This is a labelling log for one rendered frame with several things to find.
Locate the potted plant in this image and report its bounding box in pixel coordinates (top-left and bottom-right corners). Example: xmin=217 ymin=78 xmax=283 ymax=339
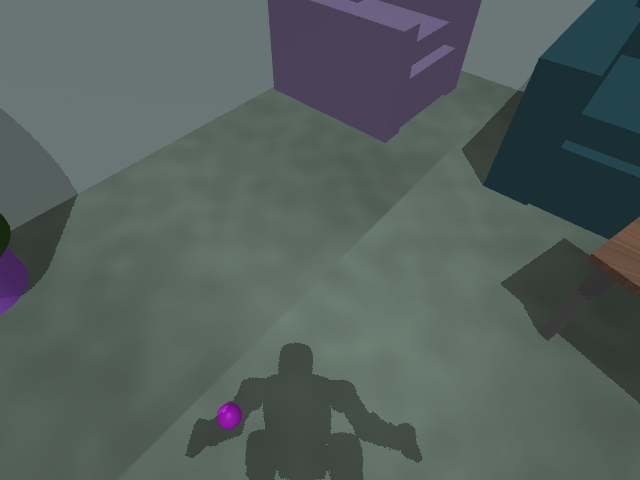
xmin=0 ymin=213 xmax=29 ymax=315

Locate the sofa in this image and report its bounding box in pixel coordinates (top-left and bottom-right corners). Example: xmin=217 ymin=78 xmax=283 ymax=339
xmin=483 ymin=0 xmax=640 ymax=240

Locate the ball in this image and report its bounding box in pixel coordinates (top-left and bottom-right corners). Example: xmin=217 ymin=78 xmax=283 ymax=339
xmin=217 ymin=403 xmax=242 ymax=430

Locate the armchair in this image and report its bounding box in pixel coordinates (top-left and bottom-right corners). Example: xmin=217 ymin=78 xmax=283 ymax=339
xmin=268 ymin=0 xmax=482 ymax=143

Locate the coffee table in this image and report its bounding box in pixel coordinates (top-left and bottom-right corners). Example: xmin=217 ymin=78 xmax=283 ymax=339
xmin=538 ymin=217 xmax=640 ymax=341

